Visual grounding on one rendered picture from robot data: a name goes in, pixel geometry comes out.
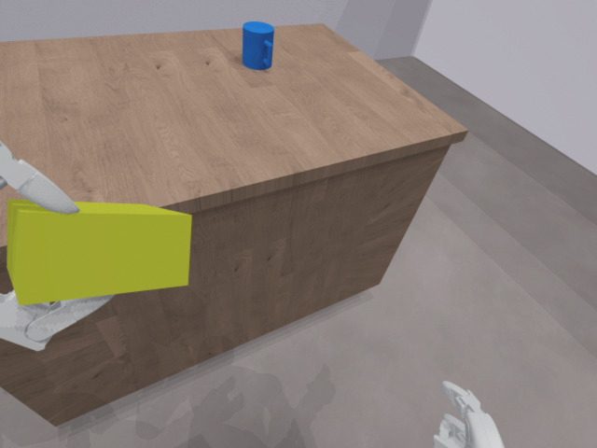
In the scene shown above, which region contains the table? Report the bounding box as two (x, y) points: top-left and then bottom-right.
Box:
(0, 23), (469, 427)

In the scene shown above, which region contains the sponge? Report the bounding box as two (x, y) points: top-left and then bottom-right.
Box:
(7, 200), (192, 305)

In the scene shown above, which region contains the robot right hand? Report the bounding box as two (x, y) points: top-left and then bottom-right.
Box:
(434, 381), (505, 448)

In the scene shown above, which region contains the robot left hand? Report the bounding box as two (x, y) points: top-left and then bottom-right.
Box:
(0, 141), (116, 351)

